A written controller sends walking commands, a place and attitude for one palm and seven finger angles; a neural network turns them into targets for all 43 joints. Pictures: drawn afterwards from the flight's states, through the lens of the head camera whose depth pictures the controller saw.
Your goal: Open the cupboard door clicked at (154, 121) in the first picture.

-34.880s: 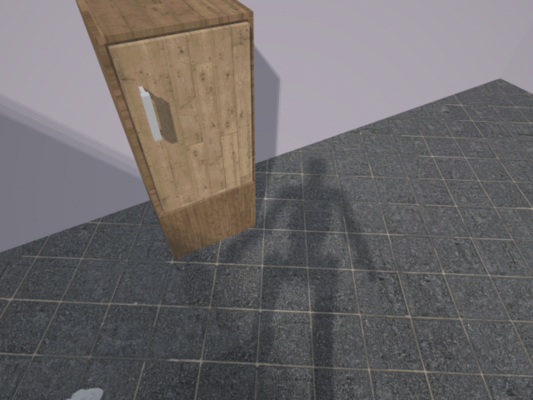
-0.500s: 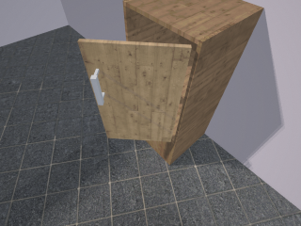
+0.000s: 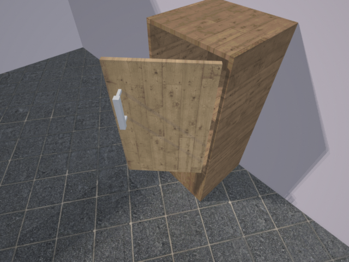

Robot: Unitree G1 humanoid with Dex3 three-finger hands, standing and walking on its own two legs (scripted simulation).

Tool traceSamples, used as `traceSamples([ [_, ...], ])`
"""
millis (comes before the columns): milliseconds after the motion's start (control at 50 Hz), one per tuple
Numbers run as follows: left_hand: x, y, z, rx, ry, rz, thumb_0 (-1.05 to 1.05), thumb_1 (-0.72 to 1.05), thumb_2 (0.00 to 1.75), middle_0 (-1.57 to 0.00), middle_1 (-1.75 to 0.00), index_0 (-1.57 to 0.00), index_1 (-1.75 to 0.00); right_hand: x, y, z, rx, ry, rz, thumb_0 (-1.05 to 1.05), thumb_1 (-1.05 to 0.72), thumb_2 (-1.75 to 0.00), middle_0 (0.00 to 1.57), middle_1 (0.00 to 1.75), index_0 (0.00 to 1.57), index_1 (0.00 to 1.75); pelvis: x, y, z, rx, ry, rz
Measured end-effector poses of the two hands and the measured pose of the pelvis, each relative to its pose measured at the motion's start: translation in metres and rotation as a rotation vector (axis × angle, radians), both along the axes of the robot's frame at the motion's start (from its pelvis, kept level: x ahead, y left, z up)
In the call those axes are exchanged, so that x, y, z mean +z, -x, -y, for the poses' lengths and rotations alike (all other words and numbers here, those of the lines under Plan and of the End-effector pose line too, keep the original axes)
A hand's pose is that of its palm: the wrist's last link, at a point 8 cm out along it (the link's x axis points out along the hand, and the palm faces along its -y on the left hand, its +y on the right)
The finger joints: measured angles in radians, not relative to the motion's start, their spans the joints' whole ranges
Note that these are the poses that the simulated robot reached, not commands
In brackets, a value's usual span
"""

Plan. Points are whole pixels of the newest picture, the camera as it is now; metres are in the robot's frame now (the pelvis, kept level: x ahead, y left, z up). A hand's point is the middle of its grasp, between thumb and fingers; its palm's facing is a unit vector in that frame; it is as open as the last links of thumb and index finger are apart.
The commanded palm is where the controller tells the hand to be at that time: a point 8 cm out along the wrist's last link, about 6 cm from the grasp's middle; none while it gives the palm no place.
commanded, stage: come to a stop and stand still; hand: left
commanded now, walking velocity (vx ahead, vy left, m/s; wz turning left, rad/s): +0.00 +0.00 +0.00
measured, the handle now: (121, 109) +0.58 +0.22 -0.01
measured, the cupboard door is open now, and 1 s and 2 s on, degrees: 45 45 45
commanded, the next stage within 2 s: look again from close up in 0.62 s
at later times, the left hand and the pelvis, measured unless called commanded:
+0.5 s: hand out of the picture +0.01 +0.21 -0.15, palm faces -0.01 -0.96 -0.29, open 7.4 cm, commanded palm none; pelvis -0.03 +0.00 +0.01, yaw -1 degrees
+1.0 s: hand out of the picture +0.05 +0.20 -0.14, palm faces -0.02 -0.95 -0.30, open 7.4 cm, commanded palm none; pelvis -0.02 -0.02 +0.02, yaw +0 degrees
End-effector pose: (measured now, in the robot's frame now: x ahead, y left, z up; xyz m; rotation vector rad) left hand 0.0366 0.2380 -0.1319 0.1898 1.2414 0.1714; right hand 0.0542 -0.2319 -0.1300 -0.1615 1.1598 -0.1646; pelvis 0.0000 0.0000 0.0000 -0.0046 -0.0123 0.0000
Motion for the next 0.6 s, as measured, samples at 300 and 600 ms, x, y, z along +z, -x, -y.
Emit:
traceSamples([
  [300, 0.014, 0.021, -0.017, -0.019, -0.042, 0.032, 0.01, 0.91, 0.90, -0.20, -0.30, -0.20, -0.30, 0.000, 0.034, 0.008, 0.000, -0.002, -0.003, 0.00, -0.91, -0.90, 0.20, 0.30, 0.20, 0.30, 0.005, 0.025, -0.004, -0.018, -0.013, 0.034],
  [600, 0.020, 0.028, -0.020, -0.042, -0.066, -0.005, 0.01, 0.91, 0.90, -0.20, -0.30, -0.21, -0.30, 0.009, 0.077, 0.055, -0.025, 0.072, -0.126, 0.01, -0.91, -0.90, 0.20, 0.30, 0.20, 0.30, 0.012, 0.034, 0.009, -0.013, -0.016, 0.025],
])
